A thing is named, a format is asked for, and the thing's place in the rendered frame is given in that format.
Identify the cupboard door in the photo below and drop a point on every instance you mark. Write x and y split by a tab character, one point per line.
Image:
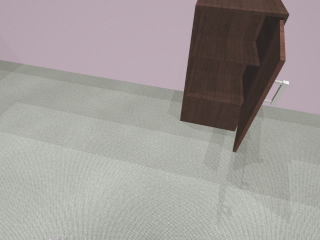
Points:
269	68

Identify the handle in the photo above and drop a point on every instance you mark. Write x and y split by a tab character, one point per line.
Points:
283	86

